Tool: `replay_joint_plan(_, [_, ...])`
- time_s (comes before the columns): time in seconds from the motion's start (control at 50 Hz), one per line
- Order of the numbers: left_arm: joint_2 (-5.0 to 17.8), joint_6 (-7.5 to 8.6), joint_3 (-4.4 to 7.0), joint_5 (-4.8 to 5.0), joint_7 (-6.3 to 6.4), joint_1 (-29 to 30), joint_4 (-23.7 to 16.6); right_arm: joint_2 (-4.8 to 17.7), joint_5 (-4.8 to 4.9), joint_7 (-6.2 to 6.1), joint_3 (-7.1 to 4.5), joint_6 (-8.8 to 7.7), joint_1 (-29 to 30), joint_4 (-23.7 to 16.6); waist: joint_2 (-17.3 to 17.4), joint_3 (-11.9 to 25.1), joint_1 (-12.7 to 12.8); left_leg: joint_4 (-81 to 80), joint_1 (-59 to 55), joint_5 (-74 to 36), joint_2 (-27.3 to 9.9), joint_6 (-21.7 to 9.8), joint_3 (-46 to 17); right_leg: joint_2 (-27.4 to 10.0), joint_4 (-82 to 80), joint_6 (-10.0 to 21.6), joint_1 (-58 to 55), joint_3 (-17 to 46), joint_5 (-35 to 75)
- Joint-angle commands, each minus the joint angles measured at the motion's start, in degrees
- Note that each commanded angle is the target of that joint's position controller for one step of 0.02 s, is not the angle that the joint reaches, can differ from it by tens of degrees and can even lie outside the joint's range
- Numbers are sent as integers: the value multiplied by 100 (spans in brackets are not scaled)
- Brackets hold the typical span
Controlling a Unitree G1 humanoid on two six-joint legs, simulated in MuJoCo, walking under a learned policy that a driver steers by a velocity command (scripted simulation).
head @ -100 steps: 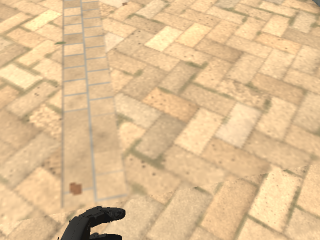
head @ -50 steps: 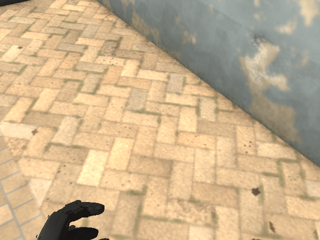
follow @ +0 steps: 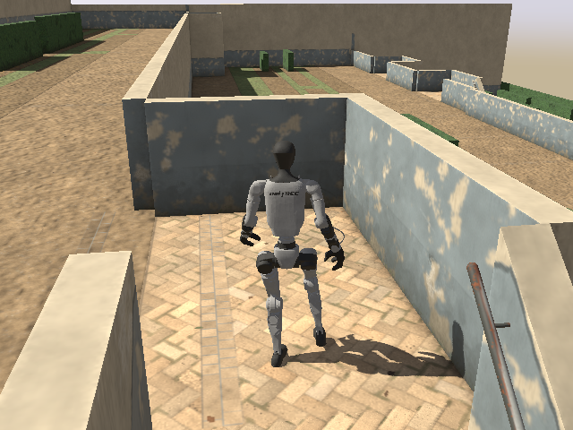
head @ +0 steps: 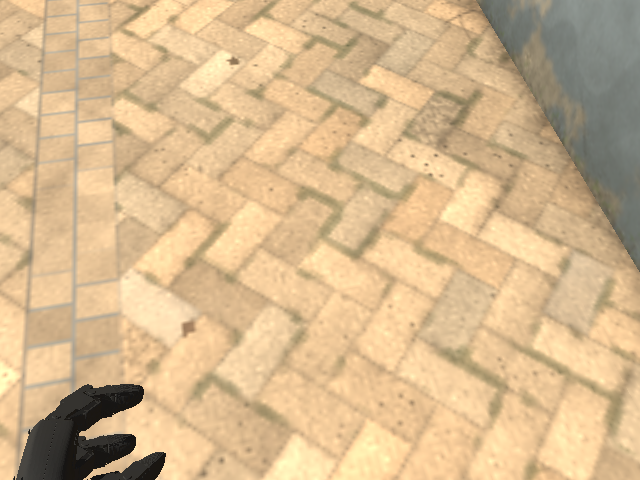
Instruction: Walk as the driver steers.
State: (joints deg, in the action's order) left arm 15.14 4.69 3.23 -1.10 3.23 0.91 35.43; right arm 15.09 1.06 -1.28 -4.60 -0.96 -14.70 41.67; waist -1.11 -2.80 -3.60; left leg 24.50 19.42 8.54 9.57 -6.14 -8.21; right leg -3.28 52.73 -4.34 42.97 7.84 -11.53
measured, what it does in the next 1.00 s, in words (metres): walks ahead, turning left: right foot, then left foot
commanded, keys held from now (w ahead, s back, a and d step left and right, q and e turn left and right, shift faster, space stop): q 0.50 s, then no key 0.20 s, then w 0.30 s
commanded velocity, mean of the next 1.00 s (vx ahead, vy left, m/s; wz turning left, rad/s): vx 0.10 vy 0.00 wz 0.42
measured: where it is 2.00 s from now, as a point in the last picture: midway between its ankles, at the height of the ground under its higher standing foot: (224, 450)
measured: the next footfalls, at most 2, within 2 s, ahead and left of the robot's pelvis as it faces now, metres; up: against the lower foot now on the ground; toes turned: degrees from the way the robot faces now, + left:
right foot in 0.16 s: +0.24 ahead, -0.13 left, +0.00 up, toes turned +14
left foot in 0.56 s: +0.09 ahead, +0.11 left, +0.00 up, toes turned +21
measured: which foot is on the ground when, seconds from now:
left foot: down 0.00-0.16, up 0.18-0.54, down 0.56-1.00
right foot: up 0.00-0.14, down 0.16-0.56, up 0.58-1.00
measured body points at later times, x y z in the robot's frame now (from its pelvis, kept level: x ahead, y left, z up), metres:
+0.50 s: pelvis +0.09 -0.03 -0.01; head +0.13 -0.01 +0.44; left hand +0.16 +0.28 -0.10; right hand +0.34 -0.22 -0.09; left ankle +0.06 +0.10 -0.70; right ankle +0.20 -0.14 -0.74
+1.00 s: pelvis +0.11 +0.00 +0.00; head +0.11 +0.01 +0.45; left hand +0.15 +0.31 -0.09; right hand +0.31 -0.20 -0.10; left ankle +0.06 +0.09 -0.74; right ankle +0.17 -0.11 -0.72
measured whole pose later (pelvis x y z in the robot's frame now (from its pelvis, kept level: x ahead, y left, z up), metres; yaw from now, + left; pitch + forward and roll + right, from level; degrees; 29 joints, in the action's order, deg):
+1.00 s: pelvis +0.11 +0.00 +0.00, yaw +24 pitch +3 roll -1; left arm 15.4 2.7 4.1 1.1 -0.4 -9.5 43.2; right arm 13.9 0.7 -0.7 -3.4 -1.4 -17.1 39.7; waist 0.5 3.7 -2.3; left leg 24.3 13.7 13.9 1.8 -2.9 -2.6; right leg -1.2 35.1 1.4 20.6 -1.1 -18.5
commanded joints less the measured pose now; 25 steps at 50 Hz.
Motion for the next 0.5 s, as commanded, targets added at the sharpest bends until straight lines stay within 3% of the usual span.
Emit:
replay_joint_plan(0.02, [334, -46, 65, 70, -11, -157, -276, 885, 78, -171, -270, 71, 201, -503, 601, 1456, 229, 100, -452, -3087, -1109, -269, -986, 467, -806, -74, -1044, -328, 710])
replay_joint_plan(0.08, [402, -32, 80, 92, -79, 201, -382, 790, 39, -213, -279, 172, 116, -569, 788, 1346, 98, 355, -865, -2239, -1226, -269, -1543, 573, -1448, -26, -987, -111, 565])
replay_joint_plan(0.12, [492, 30, 135, 77, -115, 48, -343, 702, 27, -196, -268, 171, 278, -687, 935, 1212, 233, 632, -991, -1843, -1227, -276, -1851, 576, -2128, 127, -1329, 14, 506])
replay_joint_plan(0.14, [511, 84, 170, 75, -130, -210, -254, 656, 39, -182, -253, 155, 473, -768, 947, 1163, 445, 881, -814, -1593, -1071, -178, -1825, 536, -2774, 258, -1921, -45, 1035])
replay_joint_plan(0.16, [662, 122, 232, 17, -112, -544, -180, 466, -10, -149, -192, 122, 511, -877, 716, 1352, 546, 1563, -293, -967, -768, 20, -1574, 50, -3014, 517, -2993, 147, 1950])
replay_joint_plan(0.18, [915, 76, 278, -69, -50, -789, -217, 80, -124, -136, -73, 83, 209, -935, -394, 1654, 423, 3011, 842, 1735, -103, 349, -740, -1184, -2696, 1126, -4305, 1174, 4267])
replay_joint_plan(0.2, [931, -8, 293, -202, -55, -1094, -124, 430, -4, -78, -108, 33, -445, -1000, -1972, 2213, 120, 4111, 1824, 3340, 104, 671, -405, -2446, -2939, 2313, -4959, 2991, 4666])
replay_joint_plan(0.22, [632, -63, 264, -23, -54, -836, -284, 973, -41, -31, -243, 50, -567, -791, -1296, 2099, 181, 4909, 2033, 3003, -370, 915, -364, -2337, -2919, 2383, -4731, 2969, 3717])
replay_joint_plan(0.24, [331, -134, 187, 16, -34, -751, -341, 1155, -25, -39, -299, 152, -120, -755, -742, 1686, 370, 5274, 2141, 2548, -551, 1045, -92, -1841, -2836, 2061, -4395, 2032, 3050])
replay_joint_plan(0.26, [302, -220, 151, 13, -30, -682, -346, 1022, -29, -76, -278, 266, 114, -764, -330, 1440, 382, 5385, 2120, 2213, -659, 1097, 46, -1464, -2916, 1796, -3974, 1534, 2439])
replay_joint_plan(0.3, [459, -342, 169, -18, 0, -502, -309, 692, 7, -80, -190, 364, 278, -900, -349, 978, 290, 5155, 1850, 1800, -805, 1084, 297, -1069, -3199, 1613, -3109, 840, 2025])
replay_joint_plan(0.34, [539, -403, 202, -55, 5, -508, -244, 410, 41, -78, -96, 344, 283, -945, -605, 981, 271, 4522, 1588, 1643, -822, 1070, 611, -856, -3345, 1588, -2971, 296, 2107])
replay_joint_plan(0.42, [716, -468, 282, 27, 26, -506, -137, 366, -14, -29, -16, 303, 533, -1057, -888, 1234, 369, 3177, 930, 1448, -1117, 990, 758, -1077, -3418, 1722, -3019, -76, 1866])
replay_joint_plan(0.5, [909, -498, 357, 129, 14, -625, 4, 570, -29, 89, -92, 340, 425, -1080, -1056, 1185, 346, 1903, 212, 1083, -1117, 700, 972, -1282, -3334, 1592, -2938, -204, 962])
